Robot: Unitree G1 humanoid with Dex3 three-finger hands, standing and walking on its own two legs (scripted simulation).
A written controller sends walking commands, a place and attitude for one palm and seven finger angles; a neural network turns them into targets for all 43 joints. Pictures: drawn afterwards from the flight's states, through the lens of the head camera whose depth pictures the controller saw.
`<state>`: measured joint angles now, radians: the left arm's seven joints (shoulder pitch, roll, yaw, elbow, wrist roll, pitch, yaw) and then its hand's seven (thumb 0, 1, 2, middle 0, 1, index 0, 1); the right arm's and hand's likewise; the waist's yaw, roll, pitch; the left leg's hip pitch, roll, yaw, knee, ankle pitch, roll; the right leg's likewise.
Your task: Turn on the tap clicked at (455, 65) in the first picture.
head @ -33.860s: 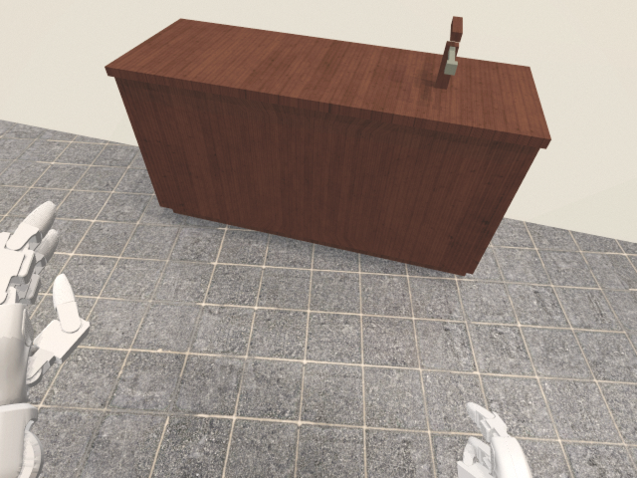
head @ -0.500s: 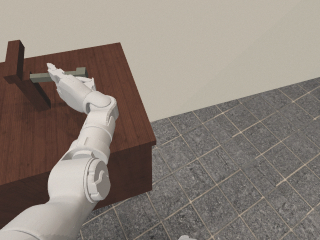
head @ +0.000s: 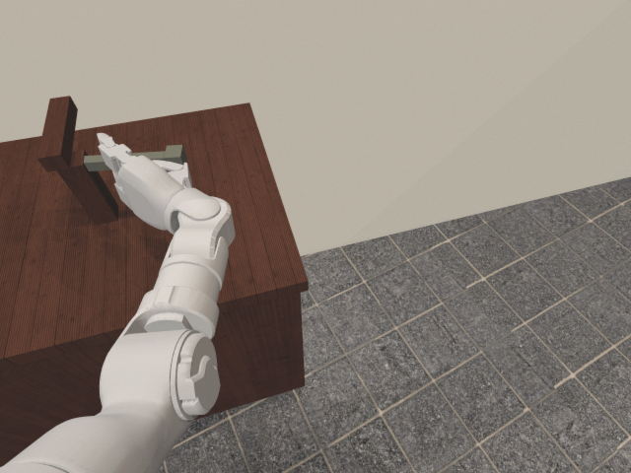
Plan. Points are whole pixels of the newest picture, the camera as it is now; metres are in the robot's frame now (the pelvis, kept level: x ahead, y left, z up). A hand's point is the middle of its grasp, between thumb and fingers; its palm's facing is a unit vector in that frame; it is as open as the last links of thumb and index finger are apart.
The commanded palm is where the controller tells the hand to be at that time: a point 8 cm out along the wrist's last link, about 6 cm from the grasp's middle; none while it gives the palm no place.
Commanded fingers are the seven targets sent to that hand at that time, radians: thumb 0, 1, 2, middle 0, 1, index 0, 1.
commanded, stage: lift the hand up off the lever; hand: left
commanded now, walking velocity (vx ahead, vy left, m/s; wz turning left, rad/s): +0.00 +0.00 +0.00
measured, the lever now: (176, 158) +0.55 +0.20 +0.08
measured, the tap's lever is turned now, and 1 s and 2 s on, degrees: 79 79 79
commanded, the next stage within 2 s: draw the hand back beside the body in 1.22 s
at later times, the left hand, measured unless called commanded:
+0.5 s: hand (186, 160) +0.49 +0.16 +0.13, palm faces +0.77 -0.62 -0.12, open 7.8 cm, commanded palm +0.43 +0.18 +0.14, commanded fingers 0.00 0.90 0.90 -0.15 -0.15 -0.15 -0.15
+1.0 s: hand (171, 156) +0.47 +0.17 +0.15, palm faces +0.76 -0.64 -0.10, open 7.8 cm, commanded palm +0.42 +0.19 +0.16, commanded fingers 0.00 0.90 0.90 -0.15 -0.15 -0.15 -0.15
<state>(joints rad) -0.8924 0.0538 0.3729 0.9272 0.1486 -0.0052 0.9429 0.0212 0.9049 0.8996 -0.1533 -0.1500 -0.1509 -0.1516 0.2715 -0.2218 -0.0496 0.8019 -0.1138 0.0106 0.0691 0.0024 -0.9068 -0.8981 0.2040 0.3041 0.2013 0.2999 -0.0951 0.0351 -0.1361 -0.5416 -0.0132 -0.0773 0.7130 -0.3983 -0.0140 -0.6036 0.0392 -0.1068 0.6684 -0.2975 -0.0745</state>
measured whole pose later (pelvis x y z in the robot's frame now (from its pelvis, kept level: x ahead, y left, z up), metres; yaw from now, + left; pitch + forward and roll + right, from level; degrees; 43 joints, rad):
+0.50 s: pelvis -0.01 +0.00 +0.00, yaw -1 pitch +13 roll +0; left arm -0.96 0.08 0.41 0.97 0.14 0.02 0.95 0.02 0.90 0.90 -0.15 -0.15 -0.15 -0.15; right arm 0.29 -0.21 -0.04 0.82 -0.11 0.00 0.05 0.00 -0.91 -0.90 0.20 0.30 0.20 0.30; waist -0.11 0.04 -0.13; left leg -0.53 -0.01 -0.06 0.68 -0.37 -0.01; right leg -0.60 0.04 -0.09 0.64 -0.27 -0.07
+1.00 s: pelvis +0.01 +0.01 +0.01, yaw -1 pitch +9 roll -1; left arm -0.84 0.01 0.32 0.76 0.10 0.13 0.92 0.02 0.91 0.90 -0.15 -0.15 -0.15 -0.15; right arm 0.24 -0.22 -0.05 0.81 -0.09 0.00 0.05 0.00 -0.91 -0.90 0.20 0.30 0.20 0.30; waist -0.05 0.04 -0.12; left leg -0.41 -0.02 -0.06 0.61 -0.37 0.00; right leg -0.47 0.03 -0.09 0.58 -0.27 -0.06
